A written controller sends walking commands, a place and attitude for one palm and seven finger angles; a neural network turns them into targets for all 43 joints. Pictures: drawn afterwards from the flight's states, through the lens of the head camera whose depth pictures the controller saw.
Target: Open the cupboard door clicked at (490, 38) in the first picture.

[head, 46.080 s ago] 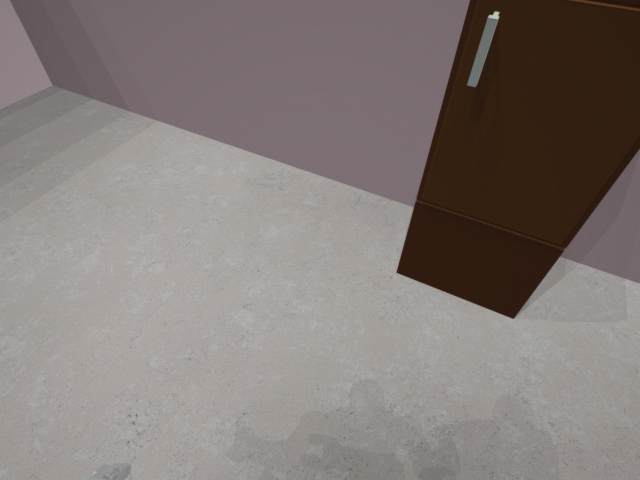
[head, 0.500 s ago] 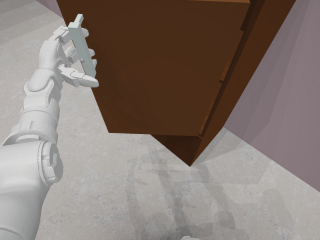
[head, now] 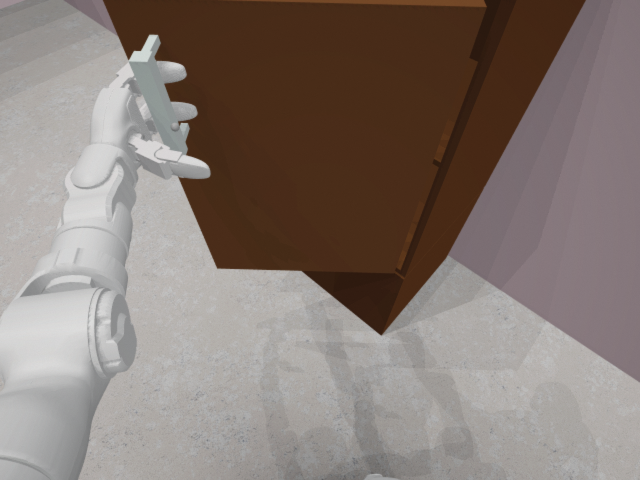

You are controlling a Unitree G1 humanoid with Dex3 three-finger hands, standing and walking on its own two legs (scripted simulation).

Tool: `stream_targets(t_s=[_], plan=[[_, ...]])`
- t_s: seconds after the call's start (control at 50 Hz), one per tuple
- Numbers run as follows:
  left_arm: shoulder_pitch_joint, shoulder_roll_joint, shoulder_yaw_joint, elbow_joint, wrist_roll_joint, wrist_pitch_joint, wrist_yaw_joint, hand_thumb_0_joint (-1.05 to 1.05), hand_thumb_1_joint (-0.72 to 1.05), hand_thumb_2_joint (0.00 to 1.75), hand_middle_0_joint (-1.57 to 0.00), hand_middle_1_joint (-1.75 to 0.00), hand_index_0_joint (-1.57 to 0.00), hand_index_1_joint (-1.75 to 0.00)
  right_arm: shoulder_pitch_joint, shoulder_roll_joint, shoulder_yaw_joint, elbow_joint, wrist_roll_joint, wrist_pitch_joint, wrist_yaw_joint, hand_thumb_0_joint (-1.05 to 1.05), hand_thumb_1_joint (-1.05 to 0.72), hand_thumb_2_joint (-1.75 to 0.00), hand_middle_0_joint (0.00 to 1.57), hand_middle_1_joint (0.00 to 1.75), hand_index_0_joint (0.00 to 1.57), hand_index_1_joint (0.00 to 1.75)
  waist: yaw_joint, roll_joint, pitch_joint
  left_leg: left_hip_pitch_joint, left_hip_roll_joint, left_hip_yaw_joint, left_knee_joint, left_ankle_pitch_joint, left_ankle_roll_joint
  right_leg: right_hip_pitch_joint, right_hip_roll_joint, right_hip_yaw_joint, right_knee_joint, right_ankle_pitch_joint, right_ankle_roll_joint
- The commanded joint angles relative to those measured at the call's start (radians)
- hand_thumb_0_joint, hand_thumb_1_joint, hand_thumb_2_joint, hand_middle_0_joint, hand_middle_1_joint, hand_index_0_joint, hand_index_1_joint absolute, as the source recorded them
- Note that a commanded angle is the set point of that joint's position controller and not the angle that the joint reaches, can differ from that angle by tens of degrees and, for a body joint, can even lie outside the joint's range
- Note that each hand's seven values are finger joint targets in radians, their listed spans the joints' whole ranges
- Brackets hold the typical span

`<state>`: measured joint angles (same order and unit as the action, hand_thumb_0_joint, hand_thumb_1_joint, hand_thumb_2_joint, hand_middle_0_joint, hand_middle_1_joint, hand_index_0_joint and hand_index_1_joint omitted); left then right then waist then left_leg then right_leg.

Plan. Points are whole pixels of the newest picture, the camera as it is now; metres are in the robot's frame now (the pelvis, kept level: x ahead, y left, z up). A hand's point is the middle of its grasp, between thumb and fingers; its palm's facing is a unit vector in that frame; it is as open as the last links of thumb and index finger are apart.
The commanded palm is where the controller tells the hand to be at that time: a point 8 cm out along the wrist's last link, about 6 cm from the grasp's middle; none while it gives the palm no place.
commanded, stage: slide the fingers in behind the handle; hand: left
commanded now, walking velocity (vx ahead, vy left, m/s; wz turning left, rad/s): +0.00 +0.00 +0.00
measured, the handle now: (166, 101) +0.56 +0.16 +0.15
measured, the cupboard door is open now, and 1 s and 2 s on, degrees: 40 40 74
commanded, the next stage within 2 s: close the thumb around the handle in 0.24 s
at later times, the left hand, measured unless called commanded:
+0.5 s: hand (175, 125) +0.51 +0.14 +0.15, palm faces -0.10 -0.99 +0.00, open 13.2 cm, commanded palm +0.50 +0.20 +0.15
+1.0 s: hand (176, 126) +0.51 +0.14 +0.15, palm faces -0.13 -0.99 +0.00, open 5.6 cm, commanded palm +0.50 +0.20 +0.15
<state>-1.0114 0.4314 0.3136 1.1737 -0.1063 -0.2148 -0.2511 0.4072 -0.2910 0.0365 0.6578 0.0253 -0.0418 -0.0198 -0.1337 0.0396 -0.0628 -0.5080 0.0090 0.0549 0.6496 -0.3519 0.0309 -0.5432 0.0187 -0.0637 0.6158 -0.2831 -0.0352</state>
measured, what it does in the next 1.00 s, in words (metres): stands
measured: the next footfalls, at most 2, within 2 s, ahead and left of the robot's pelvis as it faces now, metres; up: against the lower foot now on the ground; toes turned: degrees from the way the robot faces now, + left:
none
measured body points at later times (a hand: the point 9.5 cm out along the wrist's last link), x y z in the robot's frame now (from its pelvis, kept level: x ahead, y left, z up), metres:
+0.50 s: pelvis +0.00 +0.01 +0.00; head +0.09 +0.00 +0.44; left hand +0.51 +0.20 +0.15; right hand +0.00 -0.26 -0.12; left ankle -0.03 +0.10 -0.72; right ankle +0.01 -0.10 -0.72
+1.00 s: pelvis +0.01 +0.01 +0.00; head +0.08 +0.01 +0.44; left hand +0.51 +0.20 +0.15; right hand +0.02 -0.25 -0.12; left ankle -0.03 +0.10 -0.72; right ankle +0.01 -0.10 -0.72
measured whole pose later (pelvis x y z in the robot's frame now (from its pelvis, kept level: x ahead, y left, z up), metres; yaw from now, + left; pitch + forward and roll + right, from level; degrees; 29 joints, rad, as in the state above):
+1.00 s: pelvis +0.01 +0.01 +0.00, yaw +0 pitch +13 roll -1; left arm -1.03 0.42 0.30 1.19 -0.10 -0.22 -0.26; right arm 0.41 -0.29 0.04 0.67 0.02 -0.04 -0.02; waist -0.14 0.04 -0.07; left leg -0.53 0.00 0.06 0.67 -0.37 0.05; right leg -0.56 0.01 -0.06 0.62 -0.30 -0.02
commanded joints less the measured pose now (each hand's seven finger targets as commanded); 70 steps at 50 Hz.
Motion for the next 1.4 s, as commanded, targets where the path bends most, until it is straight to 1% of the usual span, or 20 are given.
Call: stream_targets(t_s=[0.0, 0.12, 0.2, 0.28, 0.32, 0.4, 0.44, 0.56, 0.62, 0.68, 0.72, 0.82, 0.84, 0.9, 0.92, 1.12, 1.14, 1.24, 1.32, 1.38], plan=[[-0.528, 0.213, 0.003, -0.206, -0.032, -0.074, -0.01, 0.0, -0.5, 0.3, -0.3, -1.2, -0.3, -1.2, 0.126, -0.156, -0.059, -0.057, 0.004, -0.029, -0.019, 0.0, -0.9, -0.9, 0.2, 0.3, 0.2, 0.3, -0.028, -0.044, -0.393, 0.166, -0.013, -0.058, -0.033, 0.333, 0.02, 0.218, 0.008, 0.054, -0.036, 0.399, 0.01], [-0.559, 0.191, -0.023, -0.224, -0.022, -0.078, -0.004, 0.0, -0.5, 0.3, -0.3, -1.2, -0.3, -1.2, 0.119, -0.154, -0.058, -0.05, 0.002, -0.037, -0.018, 0.0, -0.9, -0.9, 0.2, 0.3, 0.2, 0.3, -0.027, 0.045, -0.414, 0.204, -0.014, -0.066, -0.03, 0.341, 0.012, 0.178, 0.006, 0.057, -0.034, 0.376, 0.008], [-0.554, 0.229, 0.008, -0.16, -0.027, -0.065, -0.001, 0.0, -0.5, 0.3, -0.3, -1.2, -0.3, -1.2, 0.136, -0.167, -0.057, -0.043, 0.003, -0.034, -0.022, 0.0, -0.9, -0.9, 0.2, 0.3, 0.2, 0.3, -0.042, -0.059, -0.365, 0.143, -0.012, -0.067, -0.034, 0.307, 0.019, 0.19, 0.009, 0.053, -0.039, 0.363, 0.011], [-0.599, 0.287, 0.037, -0.174, -0.013, -0.069, -0.003, 0.0, -0.5, 0.3, -0.3, -1.2, -0.3, -1.2, 0.143, -0.168, -0.055, -0.04, 0.0, -0.038, -0.024, 0.0, -0.9, -0.9, 0.2, 0.3, 0.2, 0.3, -0.037, 0.006, -0.398, 0.141, -0.015, -0.069, -0.032, 0.303, 0.014, 0.196, 0.005, 0.062, -0.031, 0.364, 0.01], [-0.6, 0.247, 0.01, -0.205, -0.013, -0.087, -0.002, 0.0, -0.5, 0.3, -0.3, -1.2, -0.3, -1.2, 0.141, -0.161, -0.055, -0.046, -0.003, -0.04, -0.02, 0.0, -0.9, -0.9, 0.2, 0.3, 0.2, 0.3, -0.034, 0.059, -0.444, 0.201, -0.013, -0.078, -0.02, 0.363, 0.008, 0.172, 0.008, 0.055, -0.021, 0.382, 0.007], [-0.561, 0.274, 0.046, -0.179, -0.026, -0.089, -0.006, 0.0, -0.28, 0.4, -0.32, -1.22, -0.32, -1.22, 0.154, -0.168, -0.059, -0.044, -0.005, -0.037, -0.019, 0.0, -0.9, -0.9, 0.2, 0.3, 0.2, 0.3, -0.03, -0.012, -0.441, 0.181, -0.009, -0.075, -0.018, 0.377, 0.013, 0.198, 0.013, 0.051, -0.021, 0.402, 0.009], [-0.573, 0.25, 0.026, -0.205, -0.026, -0.085, -0.011, 0.0, -0.16, 0.44, -0.32, -1.24, -0.32, -1.24, 0.148, -0.165, -0.06, -0.046, -0.003, -0.037, -0.016, 0.0, -0.9, -0.9, 0.2, 0.3, 0.2, 0.3, -0.031, 0.029, -0.45, 0.204, -0.008, -0.075, -0.022, 0.392, 0.008, 0.188, 0.013, 0.051, -0.022, 0.41, 0.009], [-0.561, 0.26, 0.025, -0.165, -0.017, -0.07, -0.008, 0.0, 0.17, 0.59, -0.35, -1.27, -0.35, -1.27, 0.157, -0.169, -0.059, -0.037, -0.003, -0.031, -0.018, 0.0, -0.9, -0.9, 0.2, 0.3, 0.2, 0.3, -0.041, 0.009, -0.374, 0.167, -0.004, -0.077, -0.03, 0.35, 0.008, 0.152, 0.014, 0.046, -0.032, 0.362, 0.008], [-0.55, 0.254, 0.039, -0.231, -0.022, -0.084, -0.007, 0.0, 0.34, 0.66, -0.36, -1.29, -0.36, -1.29, 0.162, -0.165, -0.065, -0.043, -0.009, -0.034, -0.014, 0.0, -0.9, -0.9, 0.2, 0.3, 0.2, 0.3, -0.018, 0.072, -0.472, 0.257, 0.001, -0.085, -0.011, 0.467, 0.0, 0.154, 0.015, 0.043, -0.016, 0.411, 0.006], [-0.52, 0.24, 0.029, -0.203, -0.028, -0.077, -0.009, 0.0, 0.51, 0.73, -0.37, -1.31, -0.37, -1.31, 0.157, -0.164, -0.064, -0.043, -0.007, -0.03, -0.012, 0.0, -0.9, -0.9, 0.2, 0.3, 0.2, 0.3, -0.026, -0.005, -0.419, 0.211, 0.004, -0.08, -0.019, 0.438, 0.001, 0.164, 0.018, 0.039, -0.021, 0.411, 0.009], [-0.533, 0.197, -0.001, -0.228, -0.031, -0.079, -0.011, 0.0, 0.62, 0.78, -0.38, -1.32, -0.38, -1.32, 0.151, -0.161, -0.066, -0.046, -0.007, -0.031, -0.01, 0.0, -0.9, -0.9, 0.2, 0.3, 0.2, 0.3, -0.028, 0.036, -0.428, 0.242, 0.004, -0.08, -0.015, 0.466, 0.001, 0.145, 0.019, 0.039, -0.021, 0.414, 0.009], [-0.52, 0.24, 0.031, -0.226, -0.023, -0.073, -0.001, 0.0, 0.9, 0.9, -0.4, -1.35, -0.4, -1.35, 0.151, -0.164, -0.065, -0.045, -0.007, -0.026, -0.011, 0.0, -0.9, -0.9, 0.2, 0.3, 0.2, 0.3, -0.016, 0.029, -0.421, 0.231, 0.004, -0.083, -0.018, 0.466, 0.0, 0.153, 0.016, 0.039, -0.019, 0.409, 0.007], [-0.522, 0.207, 0.005, -0.223, -0.022, -0.071, -0.003, 0.0, 0.9, 0.9, -0.4, -1.35, -0.4, -1.35, 0.145, -0.159, -0.065, -0.044, -0.006, -0.026, -0.01, 0.0, -0.9, -0.9, 0.2, 0.3, 0.2, 0.3, -0.024, 0.041, -0.408, 0.237, 0.005, -0.081, -0.016, 0.463, -0.002, 0.138, 0.016, 0.038, -0.02, 0.404, 0.007], [-0.542, 0.219, 0.01, -0.196, -0.021, -0.07, 0.003, 0.0, 0.9, 0.9, -0.4, -1.35, -0.4, -1.35, 0.154, -0.165, -0.065, -0.039, -0.008, -0.024, -0.012, 0.0, -0.9, -0.9, 0.2, 0.3, 0.2, 0.3, -0.034, 0.0, -0.377, 0.214, 0.005, -0.087, -0.018, 0.429, 0.002, 0.13, 0.018, 0.034, -0.02, 0.38, 0.006], [-0.55, 0.228, 0.016, -0.211, -0.02, -0.072, 0.002, 0.0, 0.9, 0.9, -0.4, -1.35, -0.4, -1.35, 0.149, -0.165, -0.064, -0.041, -0.007, -0.025, -0.011, 0.0, -0.9, -0.9, 0.2, 0.3, 0.2, 0.3, -0.029, 0.032, -0.398, 0.222, 0.004, -0.087, -0.018, 0.428, -0.001, 0.131, 0.016, 0.038, -0.019, 0.379, 0.006], [-0.58, 0.249, 0.028, -0.176, -0.002, -0.075, 0.031, 0.0, 0.9, 0.9, -0.4, -1.35, -0.4, -1.35, 0.157, -0.165, -0.06, -0.043, -0.011, -0.027, -0.01, 0.0, -0.9, -0.9, 0.2, 0.3, 0.2, 0.3, -0.039, 0.007, -0.413, 0.187, -0.001, -0.088, -0.014, 0.384, 0.001, 0.138, 0.014, 0.042, -0.013, 0.364, 0.01], [-0.563, 0.212, 0.009, -0.195, -0.004, -0.078, 0.028, 0.0, 0.9, 0.9, -0.4, -1.35, -0.4, -1.35, 0.156, -0.16, -0.063, -0.05, -0.011, -0.03, -0.007, 0.0, -0.9, -0.9, 0.2, 0.3, 0.2, 0.3, -0.031, 0.016, -0.439, 0.208, -0.002, -0.09, -0.014, 0.4, -0.002, 0.143, 0.015, 0.039, -0.009, 0.368, 0.008], [-0.461, 0.23, 0.039, -0.252, -0.02, -0.084, 0.013, 0.0, 0.9, 0.9, -0.4, -1.35, -0.4, -1.35, 0.147, -0.16, -0.067, -0.065, -0.011, -0.027, -0.003, 0.0, -0.9, -0.9, 0.2, 0.3, 0.2, 0.3, 0.005, 0.017, -0.495, 0.237, 0.004, -0.083, -0.01, 0.484, -0.006, 0.195, 0.017, 0.039, -0.002, 0.43, 0.006], [-0.339, 0.229, 0.049, -0.356, -0.038, -0.08, 0.0, 0.0, 0.9, 0.9, -0.4, -1.35, -0.4, -1.35, 0.119, -0.156, -0.071, -0.091, -0.003, -0.022, 0.0, 0.0, -0.9, -0.9, 0.2, 0.3, 0.2, 0.3, 0.04, 0.035, -0.491, 0.255, 0.009, -0.072, -0.017, 0.563, -0.003, 0.24, 0.017, 0.042, -0.008, 0.489, 0.003], [-0.196, 0.198, 0.045, -0.427, -0.062, -0.052, -0.01, 0.0, 0.9, 0.9, -0.4, -1.35, -0.4, -1.35, 0.086, -0.15, -0.073, -0.119, 0.004, -0.02, 0.004, 0.0, -0.9, -0.9, 0.2, 0.3, 0.2, 0.3, 0.066, -0.024, -0.464, 0.221, 0.007, -0.051, -0.04, 0.54, 0.006, 0.307, 0.015, 0.045, -0.021, 0.52, 0.004]])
